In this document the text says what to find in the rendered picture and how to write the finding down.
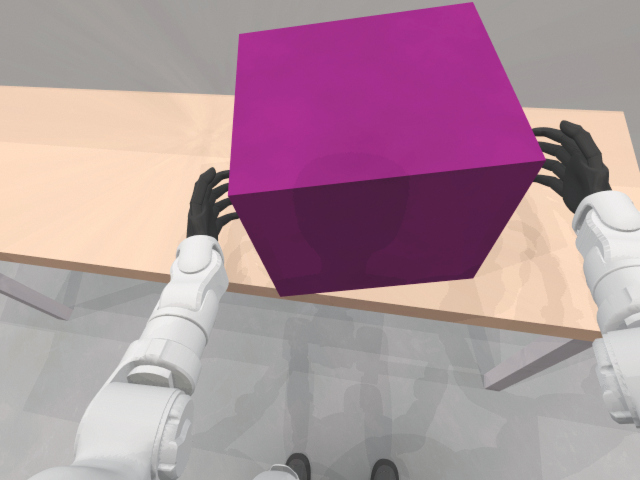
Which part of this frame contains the robot right hand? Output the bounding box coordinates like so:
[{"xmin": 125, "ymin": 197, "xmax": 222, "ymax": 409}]
[{"xmin": 532, "ymin": 120, "xmax": 612, "ymax": 214}]

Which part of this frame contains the carton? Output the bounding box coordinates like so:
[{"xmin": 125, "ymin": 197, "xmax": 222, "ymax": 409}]
[{"xmin": 228, "ymin": 2, "xmax": 546, "ymax": 297}]

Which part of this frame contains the right robot forearm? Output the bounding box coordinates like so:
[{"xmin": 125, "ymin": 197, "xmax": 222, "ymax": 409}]
[{"xmin": 572, "ymin": 191, "xmax": 640, "ymax": 337}]

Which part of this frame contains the left robot foot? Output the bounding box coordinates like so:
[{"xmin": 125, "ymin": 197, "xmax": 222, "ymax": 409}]
[{"xmin": 285, "ymin": 453, "xmax": 311, "ymax": 480}]

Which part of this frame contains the left robot forearm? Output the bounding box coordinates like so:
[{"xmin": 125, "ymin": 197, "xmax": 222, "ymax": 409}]
[{"xmin": 74, "ymin": 235, "xmax": 229, "ymax": 460}]

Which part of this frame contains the left robot shin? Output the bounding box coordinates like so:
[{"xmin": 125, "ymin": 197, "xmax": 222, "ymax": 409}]
[{"xmin": 269, "ymin": 464, "xmax": 299, "ymax": 479}]

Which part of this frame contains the robot left upper arm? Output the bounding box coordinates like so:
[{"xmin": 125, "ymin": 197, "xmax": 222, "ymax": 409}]
[{"xmin": 28, "ymin": 382, "xmax": 194, "ymax": 480}]

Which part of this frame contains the robot right upper arm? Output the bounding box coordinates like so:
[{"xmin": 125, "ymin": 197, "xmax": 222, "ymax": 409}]
[{"xmin": 592, "ymin": 327, "xmax": 640, "ymax": 428}]

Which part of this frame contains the robot left hand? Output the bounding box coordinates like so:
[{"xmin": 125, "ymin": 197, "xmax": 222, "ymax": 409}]
[{"xmin": 186, "ymin": 167, "xmax": 239, "ymax": 241}]

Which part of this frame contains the table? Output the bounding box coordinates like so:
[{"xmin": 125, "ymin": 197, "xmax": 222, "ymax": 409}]
[{"xmin": 0, "ymin": 86, "xmax": 640, "ymax": 391}]

